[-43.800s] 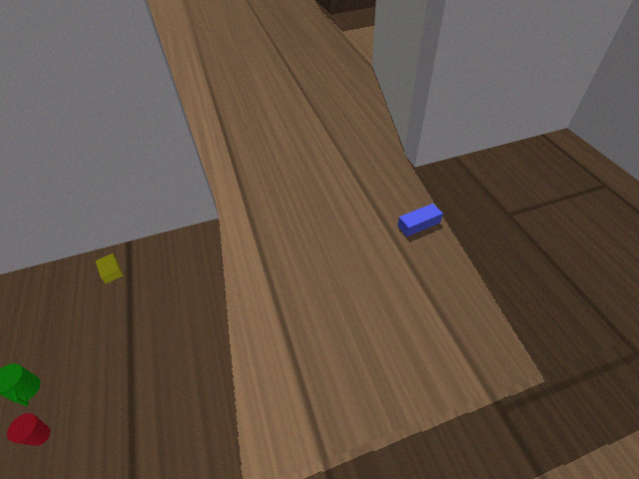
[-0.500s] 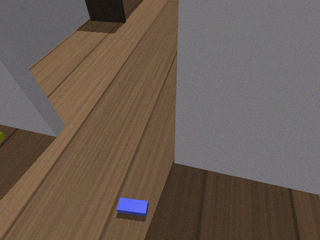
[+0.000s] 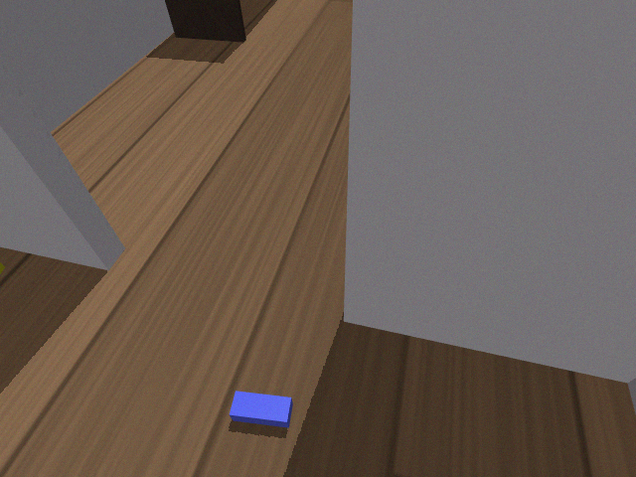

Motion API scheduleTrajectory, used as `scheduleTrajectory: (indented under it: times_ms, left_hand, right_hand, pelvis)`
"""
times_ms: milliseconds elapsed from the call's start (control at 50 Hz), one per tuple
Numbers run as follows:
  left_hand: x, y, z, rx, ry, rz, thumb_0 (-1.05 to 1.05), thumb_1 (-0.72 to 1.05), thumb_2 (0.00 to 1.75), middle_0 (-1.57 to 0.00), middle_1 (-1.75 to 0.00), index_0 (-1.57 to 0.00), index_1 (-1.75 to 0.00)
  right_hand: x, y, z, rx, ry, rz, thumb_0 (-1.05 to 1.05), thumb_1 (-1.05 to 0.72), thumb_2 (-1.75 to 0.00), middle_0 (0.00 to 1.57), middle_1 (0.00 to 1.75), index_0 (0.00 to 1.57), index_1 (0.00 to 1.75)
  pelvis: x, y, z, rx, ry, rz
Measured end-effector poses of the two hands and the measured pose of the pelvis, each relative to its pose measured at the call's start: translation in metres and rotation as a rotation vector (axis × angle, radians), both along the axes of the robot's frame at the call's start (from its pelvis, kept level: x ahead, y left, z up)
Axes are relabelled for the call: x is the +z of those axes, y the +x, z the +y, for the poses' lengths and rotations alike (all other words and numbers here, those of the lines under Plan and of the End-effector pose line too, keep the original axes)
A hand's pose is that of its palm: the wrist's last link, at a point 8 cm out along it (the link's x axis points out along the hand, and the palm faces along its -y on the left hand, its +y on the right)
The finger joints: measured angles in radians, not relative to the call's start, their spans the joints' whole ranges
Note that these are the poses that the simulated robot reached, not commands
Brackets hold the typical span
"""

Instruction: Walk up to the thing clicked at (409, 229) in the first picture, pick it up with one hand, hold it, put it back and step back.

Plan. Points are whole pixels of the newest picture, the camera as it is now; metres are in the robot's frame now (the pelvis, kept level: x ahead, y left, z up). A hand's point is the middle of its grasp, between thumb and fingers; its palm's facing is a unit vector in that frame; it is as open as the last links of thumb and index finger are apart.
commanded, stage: stand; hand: left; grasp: from above
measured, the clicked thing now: (262, 409) +0.43 +0.23 -0.75
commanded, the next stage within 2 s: step back in 0.76 s
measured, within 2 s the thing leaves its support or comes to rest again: neither
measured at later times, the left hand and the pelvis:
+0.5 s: hand out of the picture +0.08 +0.25 -0.16, palm faces +0.01 -0.94 -0.33, open 7.4 cm; pelvis +0.01 +0.00 +0.00, yaw +0 degrees
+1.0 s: hand out of the picture +0.09 +0.28 -0.17, palm faces -0.01 -0.92 -0.38, open 7.4 cm; pelvis -0.03 +0.01 -0.02, yaw +0 degrees
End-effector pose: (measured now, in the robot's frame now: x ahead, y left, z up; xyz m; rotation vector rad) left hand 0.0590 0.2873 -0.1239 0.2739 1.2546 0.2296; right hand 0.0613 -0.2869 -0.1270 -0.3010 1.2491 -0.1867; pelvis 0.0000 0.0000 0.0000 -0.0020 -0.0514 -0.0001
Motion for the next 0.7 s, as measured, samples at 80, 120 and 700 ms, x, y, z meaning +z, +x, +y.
scheduleTrajectory:
  times_ms: [80, 120, 700]
  left_hand:
    - [0.000, 0.001, 0.000, -0.005, -0.002, -0.001, 0.00, 0.90, 0.90, -0.21, -0.30, -0.20, -0.30]
    - [0.000, 0.003, 0.000, -0.007, -0.002, -0.002, 0.00, 0.90, 0.90, -0.21, -0.30, -0.20, -0.30]
    - [0.003, 0.015, 0.004, -0.026, 0.006, -0.004, 0.00, 0.90, 0.89, -0.21, -0.30, -0.20, -0.30]
  right_hand:
    - [0.001, 0.001, -0.001, 0.000, -0.001, 0.000, 0.00, -0.90, -0.90, 0.21, 0.30, 0.21, 0.30]
    - [0.001, 0.002, -0.001, 0.001, -0.001, 0.000, 0.00, -0.90, -0.90, 0.21, 0.30, 0.21, 0.30]
    - [0.001, 0.010, -0.003, 0.004, -0.002, 0.007, 0.00, -0.90, -0.90, 0.21, 0.30, 0.21, 0.30]
  pelvis:
    - [0.000, 0.001, 0.000, -0.001, 0.000, 0.003]
    - [0.000, 0.001, 0.001, -0.001, 0.000, 0.004]
    - [0.001, 0.010, 0.001, -0.002, 0.003, 0.019]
